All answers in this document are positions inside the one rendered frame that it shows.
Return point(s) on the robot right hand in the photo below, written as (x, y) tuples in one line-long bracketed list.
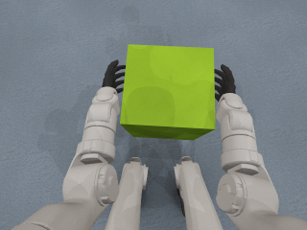
[(226, 83)]

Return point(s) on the right robot foot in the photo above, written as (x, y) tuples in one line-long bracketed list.
[(181, 201)]

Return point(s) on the right robot upper arm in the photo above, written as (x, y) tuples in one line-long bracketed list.
[(252, 203)]

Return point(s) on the carton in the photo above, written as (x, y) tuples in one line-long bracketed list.
[(169, 92)]

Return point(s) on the robot right thigh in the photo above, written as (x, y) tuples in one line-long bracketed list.
[(200, 213)]

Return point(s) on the left robot upper arm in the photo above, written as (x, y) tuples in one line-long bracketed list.
[(87, 190)]

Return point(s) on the robot left forearm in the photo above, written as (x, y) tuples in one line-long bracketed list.
[(97, 145)]

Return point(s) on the robot left hand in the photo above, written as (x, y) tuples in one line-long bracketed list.
[(110, 76)]

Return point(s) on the robot right forearm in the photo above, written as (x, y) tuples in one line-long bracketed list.
[(240, 153)]

